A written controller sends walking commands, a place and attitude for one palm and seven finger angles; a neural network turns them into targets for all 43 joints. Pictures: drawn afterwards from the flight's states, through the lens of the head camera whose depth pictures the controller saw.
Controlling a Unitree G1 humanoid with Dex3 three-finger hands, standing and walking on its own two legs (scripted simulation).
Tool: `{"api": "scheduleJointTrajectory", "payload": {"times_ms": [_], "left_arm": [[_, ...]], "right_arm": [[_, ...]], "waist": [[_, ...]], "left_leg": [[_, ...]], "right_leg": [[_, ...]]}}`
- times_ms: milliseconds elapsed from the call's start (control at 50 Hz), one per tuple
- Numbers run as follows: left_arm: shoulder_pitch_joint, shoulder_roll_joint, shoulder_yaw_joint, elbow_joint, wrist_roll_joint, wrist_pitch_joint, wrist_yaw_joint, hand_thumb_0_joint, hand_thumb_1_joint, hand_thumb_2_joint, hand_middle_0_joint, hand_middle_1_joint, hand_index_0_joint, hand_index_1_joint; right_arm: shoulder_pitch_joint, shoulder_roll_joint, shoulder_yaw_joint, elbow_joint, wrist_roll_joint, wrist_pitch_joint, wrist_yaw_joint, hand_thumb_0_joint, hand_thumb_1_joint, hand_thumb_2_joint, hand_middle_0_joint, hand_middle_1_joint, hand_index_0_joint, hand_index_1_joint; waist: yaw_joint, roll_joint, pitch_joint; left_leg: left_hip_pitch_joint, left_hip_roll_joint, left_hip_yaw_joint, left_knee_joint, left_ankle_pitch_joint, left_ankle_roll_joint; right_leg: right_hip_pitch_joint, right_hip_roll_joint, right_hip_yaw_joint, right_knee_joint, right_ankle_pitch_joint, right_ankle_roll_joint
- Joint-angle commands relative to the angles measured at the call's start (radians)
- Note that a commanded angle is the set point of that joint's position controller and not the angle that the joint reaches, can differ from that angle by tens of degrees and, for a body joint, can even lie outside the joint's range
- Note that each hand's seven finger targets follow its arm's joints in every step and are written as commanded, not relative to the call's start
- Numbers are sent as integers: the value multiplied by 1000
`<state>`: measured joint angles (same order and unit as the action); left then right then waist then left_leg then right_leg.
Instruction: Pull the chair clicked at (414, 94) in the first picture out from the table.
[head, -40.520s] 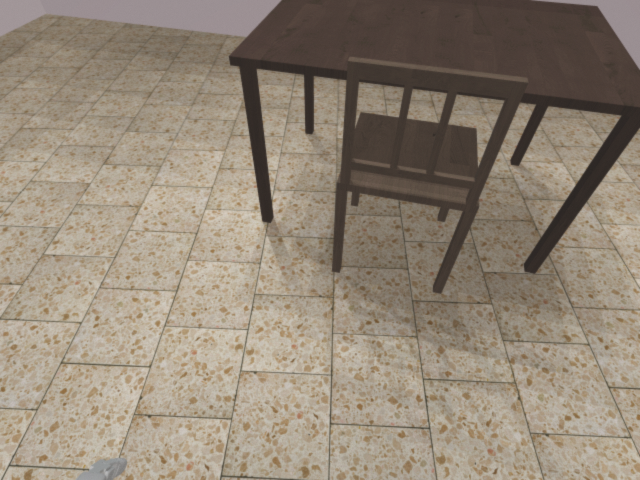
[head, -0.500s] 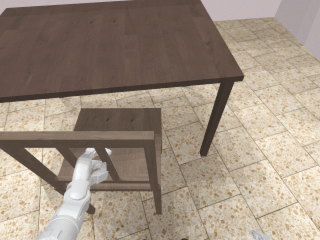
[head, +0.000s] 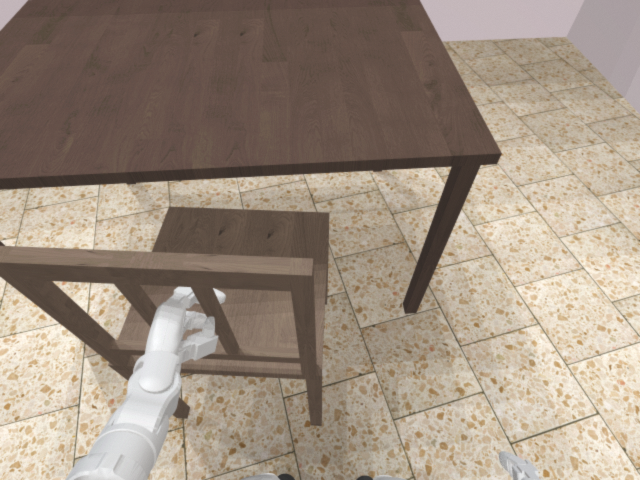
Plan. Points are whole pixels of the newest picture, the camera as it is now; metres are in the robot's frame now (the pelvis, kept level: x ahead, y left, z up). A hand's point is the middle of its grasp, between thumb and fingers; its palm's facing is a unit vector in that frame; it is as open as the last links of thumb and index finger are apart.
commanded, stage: step backward, pulling the chair out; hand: left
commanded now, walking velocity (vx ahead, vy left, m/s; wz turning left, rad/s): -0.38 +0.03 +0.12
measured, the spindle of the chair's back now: (153, 317) +0.36 +0.28 -0.09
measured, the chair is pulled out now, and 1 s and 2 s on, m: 0.12 0.17 0.35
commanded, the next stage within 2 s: none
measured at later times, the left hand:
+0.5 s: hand (210, 341) +0.30 +0.17 -0.05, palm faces +0.07 -0.95 -0.31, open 5.6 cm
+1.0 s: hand (204, 370) +0.26 +0.17 -0.05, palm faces +0.08 -0.95 -0.31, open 5.5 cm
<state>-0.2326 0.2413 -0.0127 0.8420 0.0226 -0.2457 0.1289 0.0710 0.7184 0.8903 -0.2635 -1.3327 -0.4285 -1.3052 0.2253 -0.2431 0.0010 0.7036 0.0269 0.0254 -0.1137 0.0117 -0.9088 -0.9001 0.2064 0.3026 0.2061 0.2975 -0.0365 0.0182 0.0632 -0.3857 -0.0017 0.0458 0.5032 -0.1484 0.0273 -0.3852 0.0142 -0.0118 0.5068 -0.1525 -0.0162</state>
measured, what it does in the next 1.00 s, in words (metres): steps on the spot: left foot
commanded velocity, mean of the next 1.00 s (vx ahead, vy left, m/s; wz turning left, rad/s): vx -0.38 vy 0.01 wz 0.08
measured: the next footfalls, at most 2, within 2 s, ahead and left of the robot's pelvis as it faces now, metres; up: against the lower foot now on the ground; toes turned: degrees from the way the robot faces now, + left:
left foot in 0.26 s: +0.04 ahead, +0.12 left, +0.00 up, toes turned +0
left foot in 1.08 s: -0.12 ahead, +0.14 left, +0.00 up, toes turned +3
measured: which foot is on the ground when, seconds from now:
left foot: down 0.00-0.10, up 0.12-0.24, down 0.26-0.88, up 0.90-1.00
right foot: down 0.00-1.00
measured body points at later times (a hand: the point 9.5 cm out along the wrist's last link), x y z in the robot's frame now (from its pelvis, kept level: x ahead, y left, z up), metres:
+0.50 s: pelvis -0.02 -0.01 +0.00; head +0.04 -0.01 +0.44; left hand +0.30 +0.22 -0.03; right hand +0.10 -0.25 -0.13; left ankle +0.00 +0.12 -0.73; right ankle +0.07 -0.11 -0.73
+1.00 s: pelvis -0.07 -0.01 +0.00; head -0.01 -0.02 +0.45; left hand +0.25 +0.22 -0.03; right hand +0.06 -0.27 -0.12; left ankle -0.08 +0.12 -0.71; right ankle +0.01 -0.12 -0.73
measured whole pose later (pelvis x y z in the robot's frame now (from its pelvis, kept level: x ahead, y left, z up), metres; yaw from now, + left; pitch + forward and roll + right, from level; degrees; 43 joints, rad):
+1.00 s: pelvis -0.07 -0.01 +0.00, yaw +3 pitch +3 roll +0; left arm -0.30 0.23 0.04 0.81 0.02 -0.15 0.14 0.07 0.81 0.88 -0.22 -1.32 -0.39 -1.29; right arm 0.17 -0.25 -0.01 0.71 0.02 0.04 -0.09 0.01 -0.91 -0.90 0.21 0.30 0.21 0.30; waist -0.08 0.02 0.08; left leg -0.42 -0.02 -0.05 0.78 -0.48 -0.03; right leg -0.40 -0.01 -0.03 0.46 -0.12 -0.02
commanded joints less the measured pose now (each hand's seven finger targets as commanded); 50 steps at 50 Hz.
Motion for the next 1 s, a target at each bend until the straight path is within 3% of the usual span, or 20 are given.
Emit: {"api": "scheduleJointTrajectory", "payload": {"times_ms": [0,80,140,180,240,260,300,360,440,480,520,580,620,680,760,800,840,880,900,980], "left_arm": [[-248,148,67,-186,-24,-54,14,0,900,900,-500,-1450,-500,-1450],[-245,186,84,-150,-24,-54,27,0,900,900,-500,-1450,-500,-1450],[-246,168,91,-136,-13,-41,29,0,900,900,-500,-1450,-500,-1450],[-222,155,88,-135,-19,-30,26,0,900,900,-500,-1450,-500,-1450],[-225,114,48,-204,-31,-36,13,0,900,900,-500,-1450,-500,-1450],[-224,118,43,-230,-39,-35,7,0,900,900,-500,-1450,-500,-1450],[-267,111,41,-290,-25,-33,7,0,900,900,-500,-1450,-500,-1450],[-180,124,76,-285,-23,-20,7,0,900,900,-500,-1450,-500,-1450],[-161,137,91,-311,-30,-23,7,0,900,900,-500,-1450,-500,-1450],[-110,159,109,-276,-36,-18,9,0,900,900,-500,-1450,-500,-1450],[-126,147,103,-263,-29,-8,13,0,900,900,-500,-1450,-500,-1450],[-97,123,97,-264,-31,0,11,0,900,900,-500,-1450,-500,-1450],[-116,98,61,-321,-36,-7,6,0,900,900,-500,-1450,-500,-1450],[-216,104,56,-393,-38,4,7,0,900,900,-500,-1450,-500,-1450],[-207,103,65,-317,-28,14,2,0,900,900,-500,-1450,-500,-1450],[-264,103,52,-307,-16,-5,2,0,900,900,-500,-1450,-500,-1450],[-245,156,86,-266,-25,-14,7,0,900,900,-500,-1450,-500,-1450],[-183,189,114,-204,-31,0,7,0,900,900,-500,-1450,-500,-1450],[-190,172,107,-192,-26,12,7,0,900,900,-500,-1450,-500,-1450],[-130,130,101,-206,-28,35,4,0,900,900,-500,-1450,-500,-1450]], "right_arm": [[-22,-142,-52,-104,-5,-40,-9,0,-900,-900,200,300,200,300],[4,-128,-69,-79,0,-43,1,0,-900,-900,200,300,200,300],[-17,-129,-55,-78,-3,-45,5,0,-900,-900,200,300,200,300],[-6,-135,-42,-69,-3,-39,1,0,-900,-900,200,300,200,300],[-20,-162,-53,-107,0,-23,-3,0,-900,-900,200,300,200,300],[-22,-155,-51,-118,7,-19,2,0,-900,-900,200,300,200,300],[-53,-141,-43,-128,-16,-15,-2,0,-900,-900,200,300,200,300],[-39,-143,-57,-130,-27,-16,5,0,-900,-900,200,300,200,300],[-32,-130,-64,-142,-10,-17,6,0,-900,-900,200,300,200,300],[-7,-129,-73,-126,-6,-18,7,0,-900,-900,200,300,200,300],[-29,-121,-63,-121,-8,-23,11,0,-900,-900,200,300,200,300],[-10,-127,-35,-100,-9,-23,8,0,-900,-900,200,300,200,300],[-47,-162,-45,-133,-13,-14,-5,0,-900,-900,200,300,200,300],[-87,-138,-37,-143,-21,-10,-6,0,-900,-900,200,300,200,300],[-22,-138,-61,-87,-32,-33,9,0,-900,-900,200,300,200,300],[-16,-138,-61,-78,-28,-37,13,0,-900,-900,200,300,200,300],[-7,-132,-76,-86,-9,-33,4,0,-900,-900,200,300,200,300],[-33,-129,-74,-90,-4,-28,4,0,-900,-900,200,300,200,300],[-42,-126,-68,-95,-4,-26,5,0,-900,-900,200,300,200,300],[-34,-127,-35,-98,-3,-6,7,0,-900,-900,200,300,200,300]], "waist": [[12,30,-284],[-5,-170,-302],[-2,-160,-319],[-12,-136,-304],[13,-6,-316],[14,-11,-330],[13,152,-334],[20,121,-363],[3,-41,-371],[-2,-173,-380],[6,-181,-360],[-20,-130,-351],[4,80,-311],[19,203,-254],[6,71,-321],[-11,91,-344],[-19,-95,-417],[13,-142,-391],[21,-176,-375],[-4,-145,-372]], "left_leg": [[25,159,-168,-81,-17,21],[97,-6,-60,195,-247,-43],[25,-3,-122,264,-295,-43],[54,24,-140,75,-196,-37],[96,157,-233,-82,253,17],[111,175,-227,-101,259,23],[90,210,-234,-107,350,29],[100,223,-226,-55,425,26],[-12,104,-125,69,76,-32],[13,0,-80,209,-265,-60],[4,-17,-98,320,-389,-52],[80,32,-128,5,-234,-32],[18,181,-287,-134,62,39],[-92,275,-297,-183,90,80],[156,241,-252,12,493,40],[150,190,-178,40,436,-7],[88,69,-70,157,123,-63],[-12,-13,-94,336,-372,-70],[-39,-7,-126,392,-411,-63],[33,18,-113,114,-283,-59]], "right_leg": [[165,-75,102,-31,-16,-17],[61,-295,290,-277,-84,-102],[178,-337,220,-211,188,-134],[208,-274,139,-129,294,-92],[210,-76,41,-23,213,13],[220,-60,40,-18,155,19],[220,-56,36,82,150,12],[236,-52,42,100,126,-5],[285,-166,144,-7,334,-49],[224,-288,260,-172,244,-107],[187,-339,251,-230,136,-129],[181,-225,97,-131,133,-60],[191,-52,12,12,59,32],[214,-22,34,185,-113,15],[193,-38,47,27,125,-6],[226,-90,76,-14,373,-18],[296,-218,179,-70,538,-59],[276,-365,286,-175,469,-135],[270,-391,277,-184,401,-149],[308,-306,129,-113,484,-97]]}}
